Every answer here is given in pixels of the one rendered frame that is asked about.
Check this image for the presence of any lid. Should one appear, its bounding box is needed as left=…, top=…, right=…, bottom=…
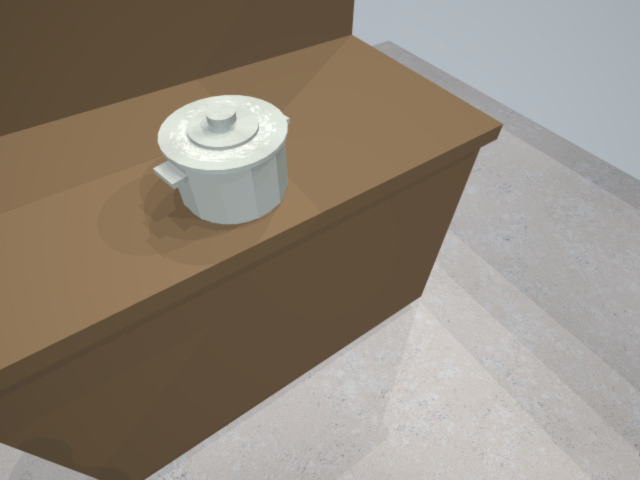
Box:
left=158, top=95, right=288, bottom=174

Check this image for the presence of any pot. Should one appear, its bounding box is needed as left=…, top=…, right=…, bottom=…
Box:
left=153, top=115, right=290, bottom=224

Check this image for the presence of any table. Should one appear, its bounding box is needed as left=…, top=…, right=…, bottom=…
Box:
left=0, top=0, right=503, bottom=480

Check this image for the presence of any knob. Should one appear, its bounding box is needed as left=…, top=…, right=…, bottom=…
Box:
left=205, top=104, right=237, bottom=128

